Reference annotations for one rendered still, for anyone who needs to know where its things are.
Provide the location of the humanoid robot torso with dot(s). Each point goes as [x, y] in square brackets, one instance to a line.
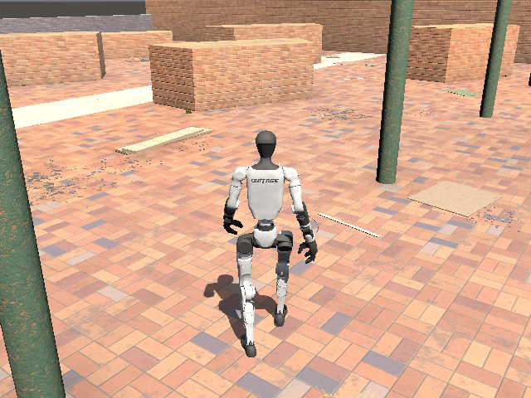
[265, 190]

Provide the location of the right robot forearm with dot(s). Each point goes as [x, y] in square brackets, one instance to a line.
[305, 225]

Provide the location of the left robot foot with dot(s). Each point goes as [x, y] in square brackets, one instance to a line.
[251, 349]

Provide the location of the left robot hand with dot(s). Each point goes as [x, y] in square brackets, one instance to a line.
[233, 222]

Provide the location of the right robot hand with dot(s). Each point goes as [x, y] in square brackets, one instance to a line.
[312, 250]

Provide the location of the left robot upper arm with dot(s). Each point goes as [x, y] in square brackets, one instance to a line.
[235, 187]

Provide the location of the left robot forearm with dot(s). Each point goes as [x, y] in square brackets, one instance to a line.
[228, 214]

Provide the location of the right robot upper arm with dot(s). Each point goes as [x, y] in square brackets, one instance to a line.
[292, 176]

